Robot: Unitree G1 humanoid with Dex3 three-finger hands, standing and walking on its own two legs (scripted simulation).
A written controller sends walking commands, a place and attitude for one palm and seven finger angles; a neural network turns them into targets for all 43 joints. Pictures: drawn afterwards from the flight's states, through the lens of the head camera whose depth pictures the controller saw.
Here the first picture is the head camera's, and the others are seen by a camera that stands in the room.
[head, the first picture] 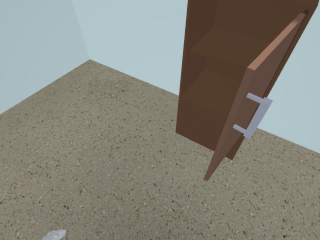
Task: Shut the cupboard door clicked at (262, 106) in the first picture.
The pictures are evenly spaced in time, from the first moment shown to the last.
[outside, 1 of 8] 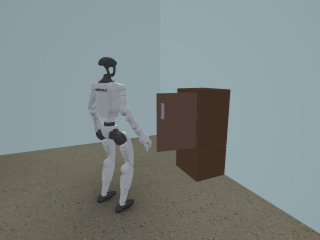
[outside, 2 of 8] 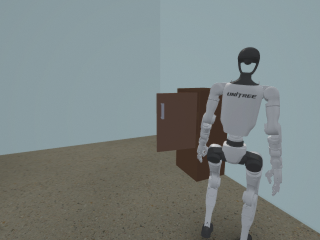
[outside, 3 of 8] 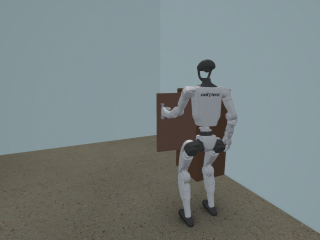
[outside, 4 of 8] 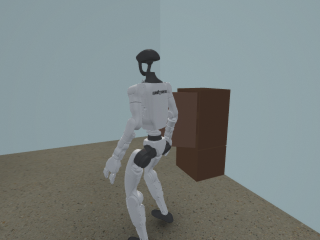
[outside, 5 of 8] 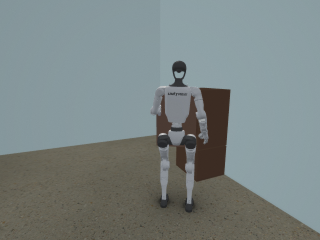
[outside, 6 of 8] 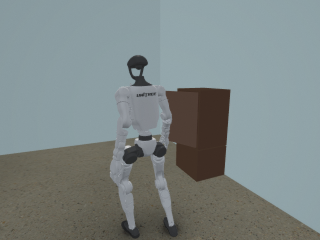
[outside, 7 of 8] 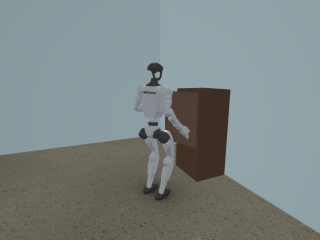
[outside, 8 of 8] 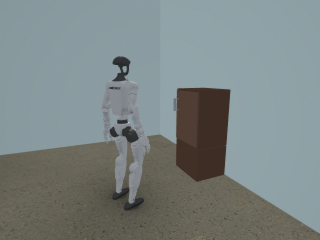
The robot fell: no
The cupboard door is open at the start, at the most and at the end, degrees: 82 82 0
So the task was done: yes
